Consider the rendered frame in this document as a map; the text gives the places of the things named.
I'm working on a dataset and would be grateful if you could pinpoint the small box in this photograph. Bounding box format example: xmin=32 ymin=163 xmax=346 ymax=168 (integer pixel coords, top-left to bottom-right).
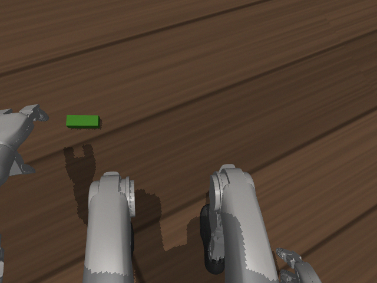
xmin=66 ymin=115 xmax=100 ymax=129

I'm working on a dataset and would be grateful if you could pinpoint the left robot hand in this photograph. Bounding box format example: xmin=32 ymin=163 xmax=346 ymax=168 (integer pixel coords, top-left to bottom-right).
xmin=0 ymin=104 xmax=49 ymax=176

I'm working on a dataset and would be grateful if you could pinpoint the right robot foot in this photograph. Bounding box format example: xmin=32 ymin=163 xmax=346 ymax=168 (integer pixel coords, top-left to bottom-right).
xmin=200 ymin=204 xmax=225 ymax=275

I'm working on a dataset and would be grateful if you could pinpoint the left robot arm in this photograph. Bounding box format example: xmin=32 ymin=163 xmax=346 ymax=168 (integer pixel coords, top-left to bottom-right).
xmin=0 ymin=144 xmax=15 ymax=283

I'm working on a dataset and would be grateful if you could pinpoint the right robot hand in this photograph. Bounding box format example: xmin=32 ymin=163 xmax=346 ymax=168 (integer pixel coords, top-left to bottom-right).
xmin=276 ymin=248 xmax=322 ymax=283

